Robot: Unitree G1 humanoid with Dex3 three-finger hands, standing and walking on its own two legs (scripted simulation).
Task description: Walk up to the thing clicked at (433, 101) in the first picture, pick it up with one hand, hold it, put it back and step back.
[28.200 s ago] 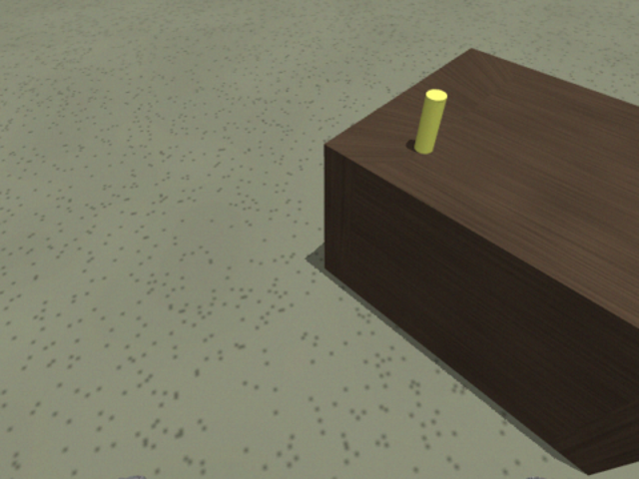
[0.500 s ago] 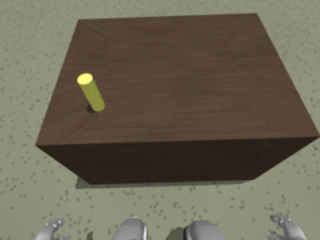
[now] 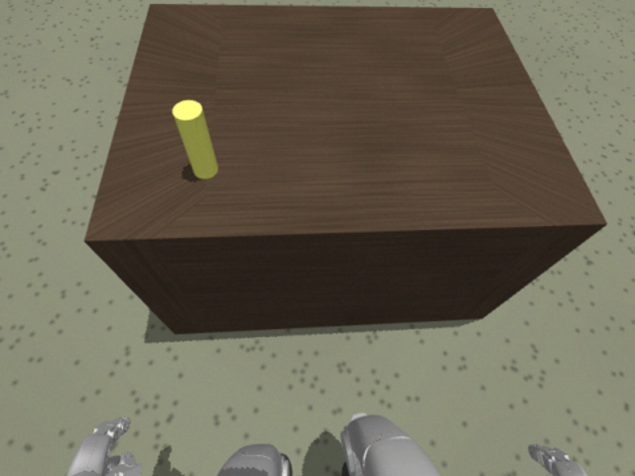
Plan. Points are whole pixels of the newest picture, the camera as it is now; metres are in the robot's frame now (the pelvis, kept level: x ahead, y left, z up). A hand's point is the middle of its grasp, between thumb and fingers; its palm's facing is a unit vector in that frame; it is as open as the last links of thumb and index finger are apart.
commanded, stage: step back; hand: left
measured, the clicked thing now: (197, 142) +0.65 +0.23 -0.09
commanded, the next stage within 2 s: none
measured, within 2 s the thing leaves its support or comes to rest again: neither
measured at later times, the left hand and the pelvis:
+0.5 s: hand out of the picture +0.01 +0.24 -0.13, palm faces +0.00 -0.92 -0.39, open 7.4 cm; pelvis -0.12 -0.02 +0.00, yaw +2 degrees
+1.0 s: hand out of the picture -0.23 +0.25 -0.17, palm faces -0.06 -0.92 -0.38, open 7.4 cm; pelvis -0.29 -0.03 -0.01, yaw -4 degrees
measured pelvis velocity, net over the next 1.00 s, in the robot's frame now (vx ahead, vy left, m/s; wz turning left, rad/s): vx -0.29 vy -0.03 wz -0.06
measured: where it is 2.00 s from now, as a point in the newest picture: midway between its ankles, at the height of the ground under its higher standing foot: outside the picture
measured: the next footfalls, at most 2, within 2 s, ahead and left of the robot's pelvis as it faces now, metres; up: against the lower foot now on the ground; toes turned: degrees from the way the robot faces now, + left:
right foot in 0.14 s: +0.00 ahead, -0.11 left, +0.00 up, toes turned +2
left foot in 0.58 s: -0.15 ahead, +0.10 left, +0.00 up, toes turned +0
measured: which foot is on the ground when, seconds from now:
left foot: down 0.00-0.18, up 0.20-0.56, down 0.58-1.00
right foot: up 0.00-0.12, down 0.14-0.62, up 0.64-1.00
